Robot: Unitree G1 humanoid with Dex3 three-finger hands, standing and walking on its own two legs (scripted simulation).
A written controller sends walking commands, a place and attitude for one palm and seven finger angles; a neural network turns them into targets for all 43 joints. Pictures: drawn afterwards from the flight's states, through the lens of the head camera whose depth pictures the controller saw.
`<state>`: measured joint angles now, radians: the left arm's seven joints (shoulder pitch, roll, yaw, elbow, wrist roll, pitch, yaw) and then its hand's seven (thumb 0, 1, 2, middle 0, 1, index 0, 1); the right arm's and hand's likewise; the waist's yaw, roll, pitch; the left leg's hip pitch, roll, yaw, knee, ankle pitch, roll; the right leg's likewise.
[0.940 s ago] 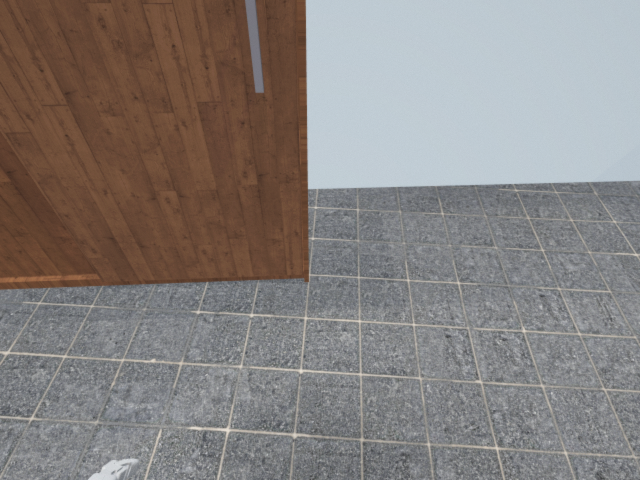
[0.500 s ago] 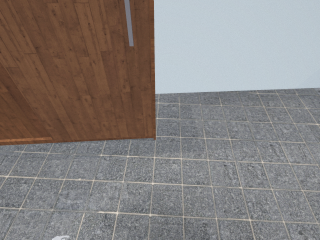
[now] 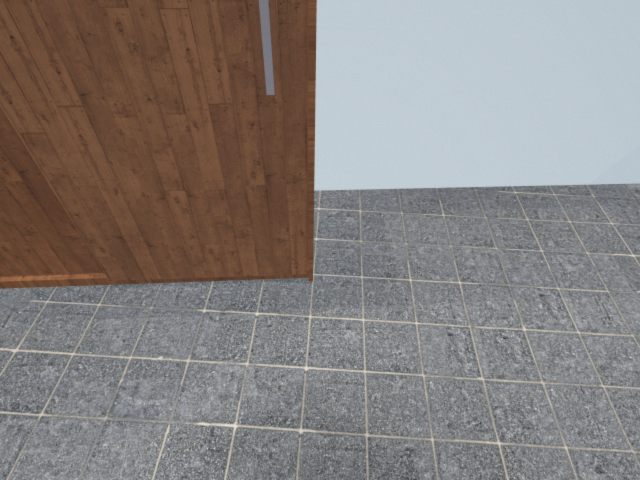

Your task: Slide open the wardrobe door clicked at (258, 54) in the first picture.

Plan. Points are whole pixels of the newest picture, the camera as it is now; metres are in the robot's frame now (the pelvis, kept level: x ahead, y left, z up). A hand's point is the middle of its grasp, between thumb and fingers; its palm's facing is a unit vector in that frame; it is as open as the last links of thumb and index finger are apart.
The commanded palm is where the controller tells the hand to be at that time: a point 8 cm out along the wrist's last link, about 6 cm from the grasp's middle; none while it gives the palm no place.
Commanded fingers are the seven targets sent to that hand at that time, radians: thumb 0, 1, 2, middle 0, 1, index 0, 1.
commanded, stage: look at it before walking up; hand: right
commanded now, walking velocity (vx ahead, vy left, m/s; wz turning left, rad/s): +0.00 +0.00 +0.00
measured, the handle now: (267, 45) +0.94 +0.18 +0.14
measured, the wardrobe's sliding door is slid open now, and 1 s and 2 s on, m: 0.00 0.00 0.00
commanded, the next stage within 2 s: walk to a spot facing it in 0.50 s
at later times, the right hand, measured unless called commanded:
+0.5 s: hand out of the picture +0.08 -0.24 -0.16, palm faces -0.03 +0.94 -0.33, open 7.3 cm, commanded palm none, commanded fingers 0.00 -0.90 -0.90 0.20 0.30 0.20 0.30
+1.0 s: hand out of the picture +0.07 -0.19 -0.18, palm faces -0.16 +0.95 -0.26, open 7.3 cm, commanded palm none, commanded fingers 0.00 -0.90 -0.90 0.20 0.30 0.20 0.30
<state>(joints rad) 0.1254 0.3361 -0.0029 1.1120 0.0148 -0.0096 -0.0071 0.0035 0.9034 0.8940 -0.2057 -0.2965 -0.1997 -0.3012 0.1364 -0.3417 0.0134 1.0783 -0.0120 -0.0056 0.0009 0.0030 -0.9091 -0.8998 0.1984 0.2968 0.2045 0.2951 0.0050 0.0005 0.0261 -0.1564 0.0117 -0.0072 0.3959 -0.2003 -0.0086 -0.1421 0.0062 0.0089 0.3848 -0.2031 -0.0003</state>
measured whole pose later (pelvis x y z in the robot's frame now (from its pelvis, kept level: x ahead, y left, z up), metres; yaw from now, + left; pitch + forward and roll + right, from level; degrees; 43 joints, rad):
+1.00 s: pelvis -0.01 +0.01 -0.02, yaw +11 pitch -1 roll -2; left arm 0.15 0.23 0.03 1.00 0.02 0.03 0.01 0.00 0.90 0.89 -0.21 -0.30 -0.20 -0.30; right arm 0.23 -0.25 -0.03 0.96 -0.02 0.07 0.02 0.00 -0.91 -0.90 0.20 0.30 0.20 0.29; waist -0.02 0.02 0.10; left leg -0.37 -0.01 -0.02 0.82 -0.43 -0.01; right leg -0.23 -0.07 -0.16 0.60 -0.33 0.02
